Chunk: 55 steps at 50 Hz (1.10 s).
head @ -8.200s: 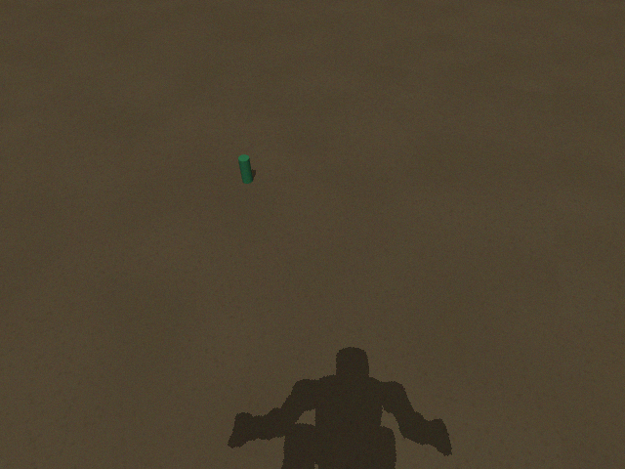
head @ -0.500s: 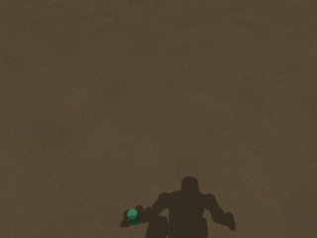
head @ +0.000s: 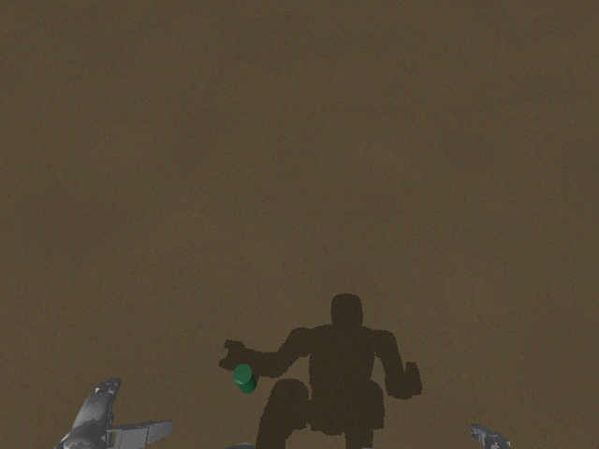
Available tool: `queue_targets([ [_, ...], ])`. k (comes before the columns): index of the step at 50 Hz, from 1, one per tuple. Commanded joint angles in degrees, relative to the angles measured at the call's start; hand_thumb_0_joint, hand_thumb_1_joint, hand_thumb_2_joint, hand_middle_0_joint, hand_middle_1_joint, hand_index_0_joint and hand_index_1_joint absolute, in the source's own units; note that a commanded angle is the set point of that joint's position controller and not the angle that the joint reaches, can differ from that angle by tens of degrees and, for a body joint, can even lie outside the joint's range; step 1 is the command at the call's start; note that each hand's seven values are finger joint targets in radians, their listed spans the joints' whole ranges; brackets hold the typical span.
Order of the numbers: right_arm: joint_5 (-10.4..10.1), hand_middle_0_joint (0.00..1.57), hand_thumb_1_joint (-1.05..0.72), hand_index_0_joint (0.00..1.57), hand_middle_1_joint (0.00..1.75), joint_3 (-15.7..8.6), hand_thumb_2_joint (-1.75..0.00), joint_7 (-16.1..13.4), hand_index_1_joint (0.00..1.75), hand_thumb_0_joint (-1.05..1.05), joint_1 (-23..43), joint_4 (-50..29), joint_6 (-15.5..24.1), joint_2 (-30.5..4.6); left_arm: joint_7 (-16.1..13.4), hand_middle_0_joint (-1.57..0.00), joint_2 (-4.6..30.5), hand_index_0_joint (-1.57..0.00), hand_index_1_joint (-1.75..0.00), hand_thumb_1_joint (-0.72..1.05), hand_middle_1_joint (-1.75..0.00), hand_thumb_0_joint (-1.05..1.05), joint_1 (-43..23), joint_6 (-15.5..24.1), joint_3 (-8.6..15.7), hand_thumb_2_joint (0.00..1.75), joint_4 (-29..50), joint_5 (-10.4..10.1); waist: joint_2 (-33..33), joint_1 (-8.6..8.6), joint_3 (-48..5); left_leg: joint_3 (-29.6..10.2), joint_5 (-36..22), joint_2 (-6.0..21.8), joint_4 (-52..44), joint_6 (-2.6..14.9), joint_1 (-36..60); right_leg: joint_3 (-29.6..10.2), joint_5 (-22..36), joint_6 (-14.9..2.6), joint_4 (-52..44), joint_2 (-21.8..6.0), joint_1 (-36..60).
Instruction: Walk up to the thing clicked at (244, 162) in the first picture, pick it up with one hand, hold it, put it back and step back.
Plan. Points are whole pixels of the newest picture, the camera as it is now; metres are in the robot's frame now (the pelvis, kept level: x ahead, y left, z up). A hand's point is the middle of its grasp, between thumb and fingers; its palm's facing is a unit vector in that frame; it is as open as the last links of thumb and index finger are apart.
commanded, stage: go down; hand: left
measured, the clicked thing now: (245, 379) +0.34 +0.18 -0.69
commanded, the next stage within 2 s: none
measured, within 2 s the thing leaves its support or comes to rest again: neither
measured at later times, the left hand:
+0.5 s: hand out of the picture +0.14 +0.27 -0.18, palm faces +0.04 -0.95 -0.31, open 17.1 cm
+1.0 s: hand (140, 403) +0.22 +0.31 -0.26, palm faces +0.05 -0.98 -0.22, open 17.4 cm
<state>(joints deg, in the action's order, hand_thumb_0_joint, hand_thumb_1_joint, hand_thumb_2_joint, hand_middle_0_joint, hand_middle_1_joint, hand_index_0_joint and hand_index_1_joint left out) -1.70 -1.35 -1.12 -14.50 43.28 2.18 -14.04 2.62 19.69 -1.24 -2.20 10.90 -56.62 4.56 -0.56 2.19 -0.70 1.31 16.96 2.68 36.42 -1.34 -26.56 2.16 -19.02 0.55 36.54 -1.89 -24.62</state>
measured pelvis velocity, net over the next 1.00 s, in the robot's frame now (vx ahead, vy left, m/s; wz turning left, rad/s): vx -0.04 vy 0.01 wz -0.01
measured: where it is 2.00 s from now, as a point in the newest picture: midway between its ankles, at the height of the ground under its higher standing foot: outside the picture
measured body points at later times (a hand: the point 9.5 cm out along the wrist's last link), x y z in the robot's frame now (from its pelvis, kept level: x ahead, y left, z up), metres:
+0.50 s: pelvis -0.01 +0.01 -0.06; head +0.07 +0.03 +0.38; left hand +0.14 +0.32 -0.16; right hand +0.16 -0.24 -0.14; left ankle +0.01 +0.13 -0.72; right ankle -0.01 -0.13 -0.72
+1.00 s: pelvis -0.04 +0.01 -0.17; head +0.10 +0.04 +0.26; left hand +0.21 +0.36 -0.24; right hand +0.14 -0.26 -0.25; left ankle +0.01 +0.13 -0.72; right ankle -0.01 -0.13 -0.72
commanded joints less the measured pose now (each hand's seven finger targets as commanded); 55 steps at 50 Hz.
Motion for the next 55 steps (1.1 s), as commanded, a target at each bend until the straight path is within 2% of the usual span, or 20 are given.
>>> queue_targets([
  [1, 0.3, 0.20, -0.82, 0.20, 0.30, -3.8, -0.88, -0.6, 0.30, 0.00, 0.8, -10.2, 2.7, -10.0, -0.3, -0.08, 12.1, -0.07, -0.10, -0.30, -0.10, 0.00, 3.4, -1.2, 4.8, 0.13, 9.5, -0.2, 1.3, -2.18, -11.7, 0.6, -11.0, -2.9, 2.0, 1.62, 1.2, 0.2, 11.0, -1.50, 0.6, 1.9, -0.1],
  [3, 0.3, 0.20, -0.80, 0.20, 0.30, -4.0, -0.87, -0.6, 0.30, 0.00, 0.4, -11.1, 3.3, -9.9, 0.5, -0.08, 10.5, -0.07, -0.11, -0.39, -0.10, 0.00, 4.1, -1.4, 3.9, 0.12, 12.5, -0.8, 1.3, -1.21, -11.7, 0.1, -9.9, -2.5, 4.2, 1.59, -0.6, 0.4, 9.6, -1.52, 2.8, 2.1, -3.0],
  [5, 0.4, 0.20, -0.79, 0.20, 0.30, -4.3, -0.87, -0.9, 0.30, 0.00, -0.4, -12.1, 4.0, -9.7, 0.9, -0.08, 11.1, -0.07, -0.12, -0.44, -0.11, 0.00, 4.4, -1.4, 4.5, 0.11, 16.9, -0.8, 1.8, -1.01, -14.4, -0.1, -10.3, -2.3, 7.2, 1.69, -1.8, 0.3, 10.5, -1.32, 5.6, 1.9, -4.5],
  [8, 0.3, 0.20, -0.80, 0.20, 0.30, -4.2, -0.87, -1.3, 0.30, 0.00, 0.2, -14.1, 4.9, -9.5, 1.3, -0.09, 10.6, -0.08, -0.16, -0.52, -0.15, 0.00, 6.1, -2.0, 4.5, 0.14, 23.0, -1.2, 3.6, -0.55, -14.3, -0.7, -6.2, -1.8, 8.7, 1.54, -4.0, 0.2, 6.2, -1.56, 7.8, 2.0, -9.0],
  [12, 0.5, 0.20, -0.80, 0.20, 0.30, -4.1, -0.87, -2.0, 0.30, 0.00, 0.4, -15.5, 5.9, -9.5, 1.6, -0.09, 11.5, -0.08, -0.15, -0.54, -0.14, 0.00, 10.1, -4.0, 5.4, 0.13, 29.2, -1.5, 4.0, -0.44, -16.4, -1.6, -6.4, -1.2, 11.5, 1.57, -5.7, 0.6, 6.1, -1.43, 10.8, 2.1, -11.2],
  [14, 0.5, 0.20, -0.79, 0.20, 0.30, -3.8, -0.87, -2.3, 0.30, 0.00, 0.6, -15.7, 6.3, -9.2, 1.6, -0.09, 11.5, -0.07, -0.14, -0.52, -0.12, 0.00, 12.4, -5.2, 5.8, 0.13, 30.0, -1.7, 3.9, -0.31, -14.4, -1.6, -3.3, -1.3, 12.2, 1.59, -8.3, 0.5, 3.4, -1.30, 11.2, 2.2, -13.2],
  [15, 0.5, 0.20, -0.79, 0.20, 0.30, -3.7, -0.87, -2.5, 0.30, 0.00, 1.3, -17.0, 6.6, -9.1, 1.7, -0.09, 11.6, -0.07, -0.11, -0.52, -0.09, 0.00, 11.9, -5.6, 5.9, 0.11, 34.0, -1.9, 5.0, -0.70, -16.0, -1.8, -3.3, -1.1, 12.6, 1.51, -8.2, 0.4, 3.2, -1.54, 11.9, 2.1, -13.9],
  [21, 1.0, 0.20, -0.79, 0.20, 0.30, -3.2, -0.87, -3.6, 0.30, 0.00, 0.8, -17.9, 8.1, -8.5, 1.9, -0.09, 10.7, -0.07, -0.10, -0.55, -0.09, 0.00, 17.4, -8.2, 6.3, 0.09, 37.0, -2.5, 4.4, 0.37, -16.2, -1.8, -2.5, -1.2, 16.6, 1.82, -11.8, 0.5, 2.8, -1.24, 14.4, 2.0, -15.9],
  [29, 1.3, 0.20, -0.80, 0.20, 0.30, -3.0, -0.87, -4.2, 0.30, 0.00, 1.7, -20.7, 9.9, -7.8, 2.8, -0.08, 10.8, -0.07, -0.09, -0.55, -0.08, 0.00, 19.9, -8.3, 7.1, 0.07, 44.9, -3.8, 5.6, 0.06, -18.3, -2.3, -2.1, -1.3, 20.6, 1.84, -15.7, 0.6, 2.1, -1.26, 18.2, 2.0, -19.8],
  [31, 1.4, 0.20, -0.81, 0.20, 0.30, -3.0, -0.87, -4.3, 0.30, 0.00, 0.5, -19.4, 10.1, -7.9, 2.9, -0.08, 10.9, -0.08, -0.09, -0.56, -0.09, 0.00, 20.9, -8.2, 7.7, 0.07, 42.5, -3.8, 5.1, 0.50, -18.8, -2.6, -3.7, -1.1, 21.7, 1.84, -16.1, 0.8, 3.5, -1.24, 19.6, 2.1, -20.3],
  [33, 1.5, 0.20, -0.81, 0.20, 0.30, -3.0, -0.88, -4.2, 0.30, 0.00, 1.3, -20.0, 10.5, -8.1, 3.2, -0.08, 11.9, -0.07, -0.09, -0.55, -0.09, 0.00, 16.8, -6.8, 8.3, 0.07, 44.1, -4.0, 5.8, 0.94, -19.2, -3.0, -3.4, -0.9, 23.2, 1.88, -17.6, 0.6, 2.9, -1.35, 21.4, 2.0, -22.8],
  [37, 1.8, 0.20, -0.84, 0.20, 0.30, -3.2, -0.88, -3.8, 0.30, 0.00, 1.5, -18.5, 11.4, -8.6, 5.5, -0.07, 12.9, -0.07, -0.09, -0.56, -0.09, 0.00, 12.1, -2.0, 10.4, 0.08, 38.0, -5.5, 5.0, 0.80, -17.7, -3.4, 0.2, -0.9, 27.4, 1.97, -23.7, 0.7, -0.8, -1.46, 26.5, 2.0, -29.9],
  [41, 1.9, 0.20, -0.88, 0.20, 0.30, -3.2, -0.89, -3.1, 0.30, 0.00, 1.5, -17.5, 12.8, -9.7, 10.1, -0.08, 16.4, -0.08, -0.10, -0.61, -0.11, 0.00, 4.1, 6.9, 13.1, 0.07, 34.2, -7.2, 6.6, 0.35, -23.8, -3.7, 0.3, -1.2, 34.3, 2.11, -28.8, 0.1, -1.5, -1.75, 34.5, 1.7, -37.6],
  [42, 1.9, 0.20, -0.89, 0.20, 0.30, -3.1, -0.89, -3.0, 0.30, 0.00, 1.8, -17.7, 12.9, -9.7, 11.2, -0.08, 16.3, -0.09, -0.10, -0.61, -0.11, 0.00, 3.1, 8.9, 12.9, 0.06, 33.3, -7.6, 6.4, 0.54, -25.2, -3.9, 1.4, -1.2, 35.4, 2.14, -29.9, -0.1, -2.3, -1.76, 35.7, 1.7, -39.0],
  [44, 1.8, 0.20, -0.89, 0.20, 0.30, -2.9, -0.89, -2.7, 0.30, 0.00, 1.5, -17.2, 12.8, -10.3, 12.7, -0.07, 18.0, -0.08, -0.07, -0.58, -0.08, 0.00, 2.9, 12.2, 15.1, 0.05, 31.2, -8.4, 7.9, -1.05, -29.2, -4.7, -0.5, -1.1, 37.4, 1.78, -30.0, 0.0, -1.6, -1.97, 38.9, 1.3, -41.6],
  [48, 1.7, 0.20, -0.87, 0.20, 0.30, -3.1, -0.89, -2.1, 0.30, 0.00, 3.1, -16.2, 11.7, -11.9, 15.5, -0.07, 20.4, -0.06, -0.05, -0.57, -0.05, 0.00, 1.1, 15.7, 18.3, 0.04, 24.3, -9.9, 7.8, -2.31, -30.9, -5.5, 3.8, -1.0, 41.1, 1.66, -35.2, 0.2, -5.3, -2.23, 43.3, 1.7, -47.4],
  [49, 1.6, 0.20, -0.86, 0.20, 0.30, -3.4, -0.89, -2.0, 0.30, 0.00, 2.8, -15.9, 11.4, -12.5, 16.2, -0.06, 22.9, -0.06, -0.04, -0.55, -0.05, 0.00, -0.7, 16.6, 20.2, 0.04, 25.3, -10.2, 8.5, -3.16, -32.5, -5.9, 4.2, -0.9, 41.6, 1.63, -35.1, 0.2, -5.7, -2.33, 44.3, 1.7, -48.2],
  [50, 1.5, 0.20, -0.87, 0.20, 0.30, -3.4, -0.89, -1.9, 0.30, 0.00, 2.4, -15.3, 11.1, -12.6, 17.1, -0.06, 23.1, -0.06, -0.03, -0.53, -0.04, 0.00, -1.6, 17.1, 20.3, 0.03, 24.7, -10.4, 8.3, -2.96, -35.1, -5.9, 1.7, -0.9, 43.1, 1.70, -34.5, 0.1, -3.7, -2.38, 45.3, 1.6, -48.3],
  [53, 1.8, 0.20, -0.86, 0.20, 0.30, -3.3, -0.89, -1.6, 0.30, 0.00, 2.9, -14.6, 10.6, -12.6, 19.7, -0.05, 24.8, -0.04, -0.03, -0.50, -0.03, 0.00, -5.5, 18.9, 21.1, 0.05, 23.1, -11.2, 6.6, -2.21, -34.3, -4.8, 4.4, -1.2, 46.7, 2.20, -40.5, -1.1, -5.8, -2.18, 45.7, 1.6, -49.2],
  [55, 1.6, 0.20, -0.87, 0.20, 0.30, -3.3, -0.89, -1.5, 0.30, 0.00, 3.0, -14.0, 10.4, -13.0, 21.1, -0.05, 27.0, -0.05, -0.03, -0.52, -0.03, 0.00, -8.5, 20.1, 23.6, 0.03, 21.8, -12.2, 5.3, -2.26, -36.8, -5.1, 5.8, -1.1, 48.9, 2.50, -42.6, -1.2, -6.6, -2.13, 47.3, 1.8, -50.6],
])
